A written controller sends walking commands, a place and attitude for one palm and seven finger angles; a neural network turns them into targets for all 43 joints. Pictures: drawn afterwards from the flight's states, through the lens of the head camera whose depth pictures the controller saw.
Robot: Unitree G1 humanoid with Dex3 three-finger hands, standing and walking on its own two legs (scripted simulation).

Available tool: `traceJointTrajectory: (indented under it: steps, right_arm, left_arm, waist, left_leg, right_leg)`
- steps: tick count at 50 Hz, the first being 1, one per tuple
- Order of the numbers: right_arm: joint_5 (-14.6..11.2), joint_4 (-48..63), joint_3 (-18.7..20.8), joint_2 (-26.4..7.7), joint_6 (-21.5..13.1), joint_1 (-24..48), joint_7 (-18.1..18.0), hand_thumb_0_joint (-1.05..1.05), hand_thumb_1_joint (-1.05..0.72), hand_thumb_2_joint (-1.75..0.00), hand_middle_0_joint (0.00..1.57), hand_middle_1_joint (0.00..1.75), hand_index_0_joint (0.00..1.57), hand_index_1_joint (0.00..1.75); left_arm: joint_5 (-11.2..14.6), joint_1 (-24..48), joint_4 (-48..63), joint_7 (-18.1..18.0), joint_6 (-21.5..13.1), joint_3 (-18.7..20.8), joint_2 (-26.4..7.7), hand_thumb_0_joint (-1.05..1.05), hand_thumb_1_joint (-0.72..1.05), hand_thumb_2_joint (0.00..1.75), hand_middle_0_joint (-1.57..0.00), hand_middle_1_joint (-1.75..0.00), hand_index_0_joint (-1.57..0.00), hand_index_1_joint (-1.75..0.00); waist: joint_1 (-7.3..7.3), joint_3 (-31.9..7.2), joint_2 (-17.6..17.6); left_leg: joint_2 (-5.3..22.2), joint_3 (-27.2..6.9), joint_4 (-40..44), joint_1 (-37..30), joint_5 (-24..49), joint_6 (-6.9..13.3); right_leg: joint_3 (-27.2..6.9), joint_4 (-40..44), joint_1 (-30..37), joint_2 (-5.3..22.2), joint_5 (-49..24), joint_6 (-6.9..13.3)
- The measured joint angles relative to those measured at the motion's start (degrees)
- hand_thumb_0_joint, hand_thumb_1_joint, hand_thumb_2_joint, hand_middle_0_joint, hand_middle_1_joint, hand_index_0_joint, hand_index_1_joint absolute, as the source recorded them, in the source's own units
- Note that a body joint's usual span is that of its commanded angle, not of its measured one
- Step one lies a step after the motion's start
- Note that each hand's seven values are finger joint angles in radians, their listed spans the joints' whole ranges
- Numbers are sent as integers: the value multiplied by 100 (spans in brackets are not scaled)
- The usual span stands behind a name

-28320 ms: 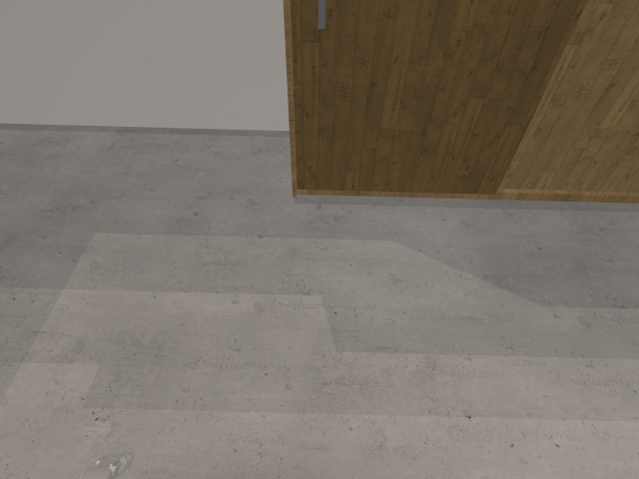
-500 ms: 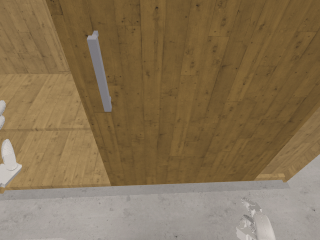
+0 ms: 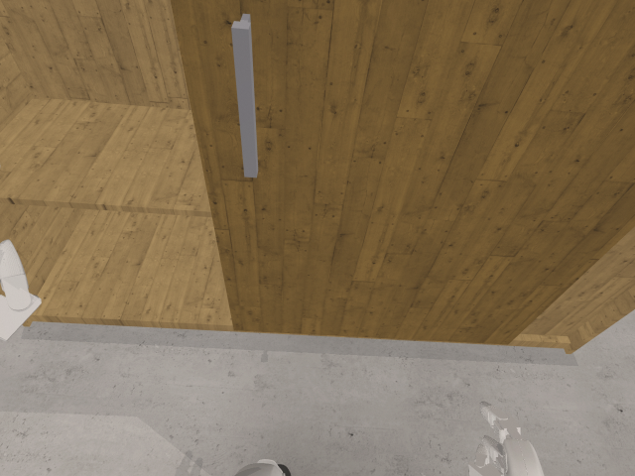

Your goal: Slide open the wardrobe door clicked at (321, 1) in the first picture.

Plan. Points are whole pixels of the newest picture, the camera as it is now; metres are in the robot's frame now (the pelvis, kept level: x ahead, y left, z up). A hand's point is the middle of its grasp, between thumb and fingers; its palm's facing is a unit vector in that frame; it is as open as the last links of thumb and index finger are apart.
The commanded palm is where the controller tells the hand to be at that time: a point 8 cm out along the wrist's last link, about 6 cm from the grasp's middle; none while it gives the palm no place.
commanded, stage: step back with the hand held close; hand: left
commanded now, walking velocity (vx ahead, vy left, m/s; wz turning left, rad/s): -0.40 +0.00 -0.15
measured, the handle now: (248, 104) +0.61 +0.15 +0.14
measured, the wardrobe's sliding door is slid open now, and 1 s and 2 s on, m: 0.67 0.67 0.67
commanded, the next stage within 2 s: stop stepping back and stand still in 0.16 s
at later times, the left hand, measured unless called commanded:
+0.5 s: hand (28, 357) +0.18 +0.26 +0.16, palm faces +0.27 -0.85 -0.45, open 7.4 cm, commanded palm +0.15 +0.28 +0.19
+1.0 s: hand out of the picture +0.21 +0.32 +0.16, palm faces +0.30 -0.83 -0.47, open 7.4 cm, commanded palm +0.16 +0.33 +0.19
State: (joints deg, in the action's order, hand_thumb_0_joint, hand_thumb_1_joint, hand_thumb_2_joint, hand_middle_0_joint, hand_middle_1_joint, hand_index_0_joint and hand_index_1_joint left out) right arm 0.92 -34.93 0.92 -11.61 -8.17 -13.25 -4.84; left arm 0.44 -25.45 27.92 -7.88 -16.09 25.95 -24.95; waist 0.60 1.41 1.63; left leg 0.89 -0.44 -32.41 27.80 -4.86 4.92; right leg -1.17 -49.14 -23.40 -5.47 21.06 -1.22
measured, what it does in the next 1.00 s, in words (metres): steps on the spot: right foot, then left foot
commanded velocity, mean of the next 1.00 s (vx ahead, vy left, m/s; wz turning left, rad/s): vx -0.02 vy -0.04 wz -0.02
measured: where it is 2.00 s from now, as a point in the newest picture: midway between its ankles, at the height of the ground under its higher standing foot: outside the picture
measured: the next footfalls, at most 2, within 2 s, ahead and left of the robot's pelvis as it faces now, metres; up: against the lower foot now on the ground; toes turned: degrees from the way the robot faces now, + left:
right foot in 0.18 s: -0.13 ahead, -0.14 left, +0.00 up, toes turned -5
left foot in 0.54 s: +0.06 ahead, +0.11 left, +0.00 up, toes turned -10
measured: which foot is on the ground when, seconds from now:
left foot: down 0.00-0.42, up 0.44-0.52, down 0.54-1.00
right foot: up 0.00-0.16, down 0.18-0.56, up 0.58-0.90, down 0.92-1.00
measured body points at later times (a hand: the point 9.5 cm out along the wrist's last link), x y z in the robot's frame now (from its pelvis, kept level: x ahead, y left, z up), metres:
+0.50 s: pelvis -0.04 +0.02 -0.01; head -0.07 +0.06 +0.44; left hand +0.16 +0.30 +0.19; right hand +0.05 -0.27 -0.06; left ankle +0.06 +0.07 -0.71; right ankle -0.17 -0.14 -0.73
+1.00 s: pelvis -0.04 +0.07 +0.01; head -0.06 +0.08 +0.46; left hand +0.19 +0.36 +0.18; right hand +0.07 -0.19 -0.08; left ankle +0.03 +0.09 -0.72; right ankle -0.11 -0.02 -0.73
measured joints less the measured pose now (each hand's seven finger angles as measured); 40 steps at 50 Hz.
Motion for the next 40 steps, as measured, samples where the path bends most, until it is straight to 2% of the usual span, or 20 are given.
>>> traceJointTrajectory:
  steps: [3, 5, 7, 9, 11, 13, 15, 17, 19, 21, 22, 24, 26, 28, 30, 32, 34, 37, 40]
  right_arm:
    - [2, -62, -37, 160, -61, 19, 113, 1, -91, -90, 20, 30, 21, 30]
    - [16, -58, -82, 224, -119, 70, 169, 1, -90, -90, 20, 30, 21, 31]
    - [40, -48, -124, 258, -174, 184, 206, 1, -90, -90, 20, 30, 21, 31]
    - [67, 1, -176, 295, -172, 377, 233, 1, -90, -90, 20, 30, 21, 31]
    - [96, -140, -181, 231, -101, 610, 210, 1, -90, -90, 20, 30, 21, 31]
    - [93, -244, -190, 212, -17, 644, 155, 1, -90, -90, 20, 30, 21, 31]
    - [25, -234, -165, 232, 61, 566, 106, 1, -90, -90, 20, 30, 21, 31]
    - [-32, -147, -137, 220, 122, 445, 84, 1, -90, -90, 20, 30, 21, 31]
    - [-35, -36, -101, 157, 183, 273, 69, 1, -90, -90, 20, 30, 21, 31]
    - [-27, 22, -52, 51, 243, 79, 50, 1, -90, -90, 20, 30, 21, 31]
    - [-24, 17, -23, -22, 268, -17, 36, 1, -90, -90, 20, 30, 21, 31]
    - [-20, -88, 34, -177, 293, -221, 5, 1, -90, -90, 20, 30, 21, 31]
    - [-35, -242, 72, -319, 261, -446, -41, 1, -91, -90, 20, 30, 21, 30]
    - [-64, -430, 103, -351, 156, -536, -118, 1, -91, -90, 20, 30, 20, 30]
    - [-86, -591, 58, -251, 39, -401, -157, 1, -91, -90, 20, 29, 20, 30]
    - [-31, -589, -32, -71, -122, -189, -100, 1, -91, -90, 20, 29, 20, 30]
    - [11, -444, -134, 147, -257, -71, 53, 1, -91, -90, 20, 29, 20, 30]
    - [69, -143, -284, 420, -389, -120, 263, 1, -91, -90, 20, 30, 21, 30]
    - [121, 34, -353, 517, -319, -259, 321, 1, -90, -90, 20, 30, 21, 31]
  left_arm:
    - [84, -197, 3, -3, -28, 161, -39, 1, 89, 90, -21, -30, -21, -30]
    - [164, -385, 70, -9, 9, 177, 19, 1, 89, 90, -21, -30, -21, -30]
    - [225, -462, 141, 1, 36, 111, 78, 1, 89, 90, -21, -30, -21, -30]
    - [247, -440, 252, 16, 14, 75, 24, 1, 89, 90, -21, -30, -20, -30]
    - [190, -243, 220, 65, -29, -154, 134, 1, 89, 90, -21, -30, -20, -30]
    - [146, -123, 184, 120, -32, -325, 119, 1, 89, 90, -21, -30, -21, -30]
    - [147, -35, 186, 186, 46, -363, -8, 1, 89, 90, -21, -30, -21, -30]
    - [189, -39, 130, 242, 84, -294, -149, 1, 89, 90, -22, -30, -21, -30]
    - [240, -225, 62, 262, 136, -179, -247, 1, 89, 90, -22, -30, -21, -30]
    - [286, -539, 21, 252, 197, -55, -309, 1, 89, 90, -22, -30, -21, -30]
    - [302, -719, 28, 232, 223, -6, -309, 1, 89, 90, -22, -30, -21, -30]
    - [293, -1041, 57, 174, 259, 51, -235, 1, 89, 90, -22, -30, -21, -30]
    - [252, -1064, 18, 102, 297, 29, -103, 1, 89, 90, -22, -30, -21, -30]
    - [212, -555, -248, 25, 324, -60, 41, 1, 89, 90, -22, -30, -21, -30]
    - [192, 177, -665, -77, 418, -141, 265, 1, 89, 90, -21, -30, -21, -30]
    - [220, 633, -829, -148, 544, -159, 408, 1, 89, 90, -21, -30, -21, -30]
    - [231, 650, -545, -152, 630, -195, 414, 1, 90, 90, -21, -30, -20, -30]
    - [225, -91, 378, -56, 557, -238, 224, 2, 90, 90, -21, -30, -20, -30]
    - [192, -1009, 968, 60, 383, -222, -70, 2, 90, 90, -21, -30, -20, -30]
  waist:
    - [-77, -239, -82]
    - [-144, -371, -124]
    - [-230, -412, -189]
    - [-370, -350, -422]
    - [-417, -171, -274]
    - [-365, -89, -217]
    - [-216, -84, -268]
    - [-25, -120, -308]
    - [176, -243, -293]
    - [267, -401, -283]
    - [228, -480, -276]
    - [38, -671, -274]
    - [-105, -851, -258]
    - [-71, -824, -324]
    - [-90, -527, -451]
    - [-34, -163, -487]
    - [71, 80, -508]
    - [197, 90, -497]
    - [229, -171, -360]
  left_leg:
    - [90, 81, 341, 65, 145, -66]
    - [162, 179, 590, 133, 325, -115]
    - [210, 311, 786, 223, 508, -165]
    - [202, 590, 771, 394, 601, -226]
    - [351, 545, 535, 498, 457, -343]
    - [363, 449, 602, 339, 593, -404]
    - [327, 437, 648, 212, 706, -253]
    - [292, 416, 624, 140, 660, -195]
    - [241, 359, 531, 154, 501, -265]
    - [144, 283, 217, 255, -94, -426]
    - [89, 223, -108, 334, -479, -515]
    - [-12, 98, -992, 338, -887, -597]
    - [-44, 79, -1185, 15, -946, -583]
    - [-189, 62, -935, -173, -1272, -216]
    - [-309, 108, -789, -228, -1062, 31]
    - [-294, 125, -361, -404, -691, 31]
    - [-233, 117, 227, -640, -361, -63]
    - [-101, 168, 1010, -937, 26, -117]
    - [-59, 230, 1445, -1117, 162, -146]
  right_leg:
    - [51, 39, 464, -4, 438, 58]
    - [149, 707, 918, 61, 609, 111]
    - [200, 1675, 1391, 156, 476, 176]
    - [9, 2585, 1709, 373, 67, 266]
    - [-66, 2572, 1666, 246, 60, 114]
    - [-116, 2457, 1720, 181, 70, 36]
    - [-114, 2321, 1773, 191, 130, -1]
    - [-81, 2234, 1829, 212, 183, -11]
    - [-23, 2227, 1874, 239, 221, 36]
    - [33, 2203, 1886, 332, 294, 137]
    - [19, 2165, 1878, 384, 324, 162]
    - [-93, 2085, 1862, 482, 376, 126]
    - [-107, 2064, 1881, 567, 364, 14]
    - [-9, 1836, 1806, 678, 513, -91]
    - [-114, 1468, 1592, 691, 476, 22]
    - [-206, 868, 1190, 481, 626, 100]
    - [-142, 517, 827, 275, 638, 147]
    - [172, 653, 567, 103, 401, 172]
    - [518, 1251, 737, 49, 336, 189]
